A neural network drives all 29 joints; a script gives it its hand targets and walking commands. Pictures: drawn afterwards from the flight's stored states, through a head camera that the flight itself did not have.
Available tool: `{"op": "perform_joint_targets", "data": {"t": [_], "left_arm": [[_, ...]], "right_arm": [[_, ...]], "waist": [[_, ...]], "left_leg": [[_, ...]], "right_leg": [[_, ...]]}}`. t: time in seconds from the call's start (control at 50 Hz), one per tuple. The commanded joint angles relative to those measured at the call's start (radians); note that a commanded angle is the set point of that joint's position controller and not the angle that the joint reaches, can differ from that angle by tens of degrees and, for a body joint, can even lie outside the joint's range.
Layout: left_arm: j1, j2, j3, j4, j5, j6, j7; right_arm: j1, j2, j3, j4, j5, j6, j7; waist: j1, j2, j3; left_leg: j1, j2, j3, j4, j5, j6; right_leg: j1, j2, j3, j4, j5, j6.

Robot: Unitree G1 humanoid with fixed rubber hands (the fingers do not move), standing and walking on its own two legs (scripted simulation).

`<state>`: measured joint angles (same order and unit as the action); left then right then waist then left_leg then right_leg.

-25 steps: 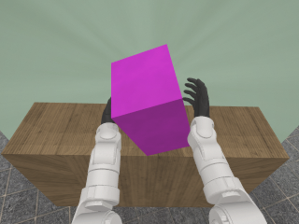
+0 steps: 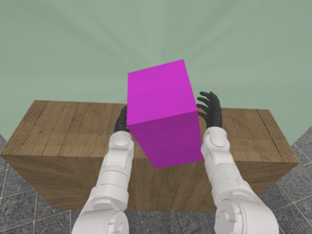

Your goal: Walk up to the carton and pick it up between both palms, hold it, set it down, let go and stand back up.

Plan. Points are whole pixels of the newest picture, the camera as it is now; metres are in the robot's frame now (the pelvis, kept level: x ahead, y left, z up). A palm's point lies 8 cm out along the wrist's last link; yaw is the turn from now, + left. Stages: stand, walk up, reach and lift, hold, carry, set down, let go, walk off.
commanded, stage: set down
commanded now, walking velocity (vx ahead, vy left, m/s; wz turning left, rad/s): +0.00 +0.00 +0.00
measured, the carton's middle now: (167, 119) +0.44 -0.02 +0.05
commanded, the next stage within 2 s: none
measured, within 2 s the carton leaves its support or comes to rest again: rests again in 1.32 s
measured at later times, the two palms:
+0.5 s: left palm (120, 131) +0.41 +0.12 +0.03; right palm (203, 123) +0.41 -0.12 +0.07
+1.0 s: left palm (129, 127) +0.44 +0.09 +0.02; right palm (210, 125) +0.42 -0.15 +0.05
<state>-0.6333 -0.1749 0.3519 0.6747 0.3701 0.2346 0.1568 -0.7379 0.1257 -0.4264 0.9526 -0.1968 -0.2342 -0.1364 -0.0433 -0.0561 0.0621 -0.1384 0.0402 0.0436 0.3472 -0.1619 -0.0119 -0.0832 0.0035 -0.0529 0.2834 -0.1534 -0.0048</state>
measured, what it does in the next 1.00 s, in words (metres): stands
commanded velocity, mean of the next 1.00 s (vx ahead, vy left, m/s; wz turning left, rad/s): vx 0.00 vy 0.00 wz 0.00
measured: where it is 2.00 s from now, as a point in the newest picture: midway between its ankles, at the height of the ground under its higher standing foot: outside the picture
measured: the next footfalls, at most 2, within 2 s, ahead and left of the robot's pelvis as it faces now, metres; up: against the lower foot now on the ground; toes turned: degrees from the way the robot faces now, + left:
none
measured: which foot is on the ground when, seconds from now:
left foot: down 0.00-1.00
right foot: down 0.00-1.00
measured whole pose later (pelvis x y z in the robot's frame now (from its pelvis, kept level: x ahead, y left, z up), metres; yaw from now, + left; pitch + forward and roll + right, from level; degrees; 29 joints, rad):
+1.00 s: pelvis +0.03 +0.00 -0.01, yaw -2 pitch +14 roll -1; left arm -0.79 -0.09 0.47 1.12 0.33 -0.17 0.18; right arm -0.79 0.13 -0.58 1.05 -0.41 -0.33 -0.14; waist -0.03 0.00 -0.11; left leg -0.44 0.05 0.09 0.39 -0.19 -0.01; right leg -0.42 0.00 -0.05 0.36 -0.18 -0.01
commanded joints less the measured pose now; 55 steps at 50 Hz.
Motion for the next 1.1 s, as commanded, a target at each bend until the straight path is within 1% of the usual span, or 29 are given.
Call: {"op": "perform_joint_targets", "data": {"t": [0.0, 0.04, 0.1, 0.16, 0.22, 0.3, 0.38, 0.48, 0.52, 0.56, 0.62, 0.68, 0.74, 0.86, 0.94, 0.96, 0.98, 1.0, 1.02, 1.08], "left_arm": [[-0.974, -0.48, -0.282, -0.13, -0.015, -0.221, -0.168], [-0.975, -0.458, -0.234, -0.087, -0.003, -0.24, -0.173], [-0.958, -0.421, -0.171, -0.024, 0.019, -0.261, -0.186], [-0.937, -0.391, -0.131, 0.022, 0.03, -0.279, -0.203], [-0.936, -0.378, -0.122, 0.045, 0.029, -0.304, -0.215], [-0.958, -0.393, -0.165, 0.04, 0.008, -0.346, -0.21], [-1.001, -0.434, -0.25, 0.018, -0.028, -0.396, -0.182], [-1.036, -0.493, -0.337, 0.005, -0.054, -0.452, -0.141], [-1.035, -0.51, -0.353, 0.017, -0.055, -0.469, -0.128], [-1.024, -0.518, -0.356, 0.036, -0.052, -0.481, -0.119], [-0.999, -0.511, -0.338, 0.085, -0.043, -0.49, -0.117], [-0.971, -0.485, -0.291, 0.143, -0.02, -0.493, -0.126], [-0.967, -0.464, -0.249, 0.186, -0.007, -0.499, -0.137], [-0.988, -0.427, -0.184, 0.258, 0.0, -0.521, -0.145], [-1.007, -0.399, -0.148, 0.296, 0.004, -0.54, -0.144], [-1.01, -0.393, -0.139, 0.306, 0.006, -0.543, -0.144], [-0.972, -0.412, -0.13, 0.312, 0.018, -0.533, -0.152], [-0.978, -0.402, -0.119, 0.314, 0.016, -0.535, -0.157], [-0.984, -0.392, -0.108, 0.323, 0.02, -0.536, -0.16], [-0.988, -0.37, -0.081, 0.343, 0.031, -0.543, -0.163]], "right_arm": [[-0.712, 0.517, 0.248, -0.072, -0.115, -0.02, 0.171], [-0.723, 0.543, 0.242, -0.075, -0.134, -0.021, 0.173], [-0.706, 0.568, 0.227, -0.063, -0.166, -0.018, 0.171], [-0.674, 0.586, 0.218, -0.05, -0.196, -0.017, 0.163], [-0.644, 0.604, 0.212, -0.038, -0.223, -0.025, 0.154], [-0.623, 0.616, 0.22, -0.028, -0.239, -0.053, 0.144], [-0.623, 0.62, 0.239, -0.009, -0.238, -0.094, 0.137], [-0.636, 0.615, 0.248, 0.024, -0.229, -0.137, 0.134], [-0.641, 0.612, 0.247, 0.036, -0.231, -0.148, 0.135], [-0.64, 0.608, 0.244, 0.051, -0.233, -0.153, 0.135], [-0.642, 0.6, 0.235, 0.068, -0.239, -0.152, 0.138], [-0.634, 0.597, 0.223, 0.087, -0.251, -0.142, 0.141], [-0.634, 0.596, 0.204, 0.103, -0.263, -0.136, 0.148], [-0.654, 0.605, 0.168, 0.109, -0.291, -0.134, 0.162], [-0.657, 0.602, 0.135, 0.124, -0.322, -0.129, 0.17], [-0.657, 0.599, 0.124, 0.127, -0.331, -0.128, 0.172], [-0.591, 0.613, 0.1, 0.157, -0.333, -0.124, 0.157], [-0.607, 0.609, 0.093, 0.142, -0.338, -0.124, 0.155], [-0.604, 0.61, 0.083, 0.148, -0.348, -0.121, 0.156], [-0.607, 0.6, 0.047, 0.155, -0.379, -0.123, 0.164]], "waist": [[0.035, 0.071, -0.759], [0.05, 0.042, -0.771], [0.057, 0.012, -0.744], [0.051, -0.009, -0.706], [0.038, -0.015, -0.69], [0.018, 0.013, -0.746], [-0.002, 0.067, -0.86], [-0.015, 0.137, -1.005], [-0.014, 0.151, -1.048], [-0.012, 0.158, -1.071], [-0.006, 0.152, -1.074], [0.003, 0.133, -1.041], [0.011, 0.123, -1.014], [0.028, 0.1, -0.986], [0.03, 0.077, -0.982], [0.029, 0.072, -0.979], [-0.02, 0.06, -0.936], [0.001, 0.057, -0.942], [-0.009, 0.046, -0.943], [-0.006, 0.035, -0.943]], "left_leg": [[0.154, -0.029, 0.072, -0.037, 0.191, -0.032], [0.094, -0.037, 0.085, -0.048, 0.166, -0.014], [0.026, -0.044, 0.1, -0.068, 0.129, 0.008], [-0.019, -0.048, 0.108, -0.083, 0.112, 0.023], [-0.036, -0.049, 0.111, -0.086, 0.121, 0.026], [0.009, -0.043, 0.106, -0.054, 0.229, 0.007], [0.091, -0.028, 0.09, 0.011, 0.406, -0.03], [0.187, -0.005, 0.061, 0.099, 0.624, -0.071], [0.194, 0.002, 0.052, 0.124, 0.67, -0.08], [0.173, 0.003, 0.047, 0.137, 0.688, -0.084], [0.096, -0.002, 0.048, 0.136, 0.642, -0.079], [0.011, -0.011, 0.055, 0.114, 0.563, -0.067], [-0.043, -0.016, 0.06, 0.093, 0.512, -0.055], [-0.096, -0.016, 0.07, 0.061, 0.437, -0.039], [-0.112, -0.012, 0.076, 0.043, 0.381, -0.028], [-0.111, -0.011, 0.077, 0.04, 0.371, -0.026], [-0.133, -0.011, 0.077, 0.035, 0.382, -0.022], [-0.157, -0.013, 0.076, 0.027, 0.37, -0.016], [-0.17, -0.013, 0.078, 0.017, 0.351, -0.01], [-0.172, -0.011, 0.084, 0.004, 0.32, -0.004]], "right_leg": [[0.163, 0.015, -0.058, 0.027, 0.32, 0.041], [0.224, 0.01, -0.048, 0.047, 0.384, 0.056], [0.306, -0.002, -0.031, 0.071, 0.477, 0.074], [0.37, -0.011, -0.016, 0.089, 0.566, 0.087], [0.397, -0.016, -0.01, 0.104, 0.634, 0.093], [0.365, -0.01, -0.017, 0.122, 0.714, 0.088], [0.263, 0.008, -0.033, 0.132, 0.753, 0.072], [0.095, 0.029, -0.049, 0.13, 0.715, 0.044], [0.054, 0.034, -0.053, 0.129, 0.698, 0.034], [0.043, 0.036, -0.051, 0.135, 0.701, 0.026], [0.07, 0.031, -0.043, 0.149, 0.727, 0.022], [0.127, 0.019, -0.033, 0.17, 0.77, 0.028], [0.161, 0.01, -0.025, 0.183, 0.795, 0.033], [0.179, 0.003, -0.018, 0.186, 0.782, 0.038], [0.166, 0.001, -0.017, 0.182, 0.728, 0.041], [0.158, 0.001, -0.017, 0.18, 0.713, 0.04], [0.174, 0.005, -0.023, 0.181, 0.759, 0.033], [0.184, -0.001, -0.017, 0.178, 0.753, 0.034], [0.196, -0.003, -0.017, 0.18, 0.747, 0.036], [0.176, -0.001, -0.02, 0.178, 0.703, 0.039]]}}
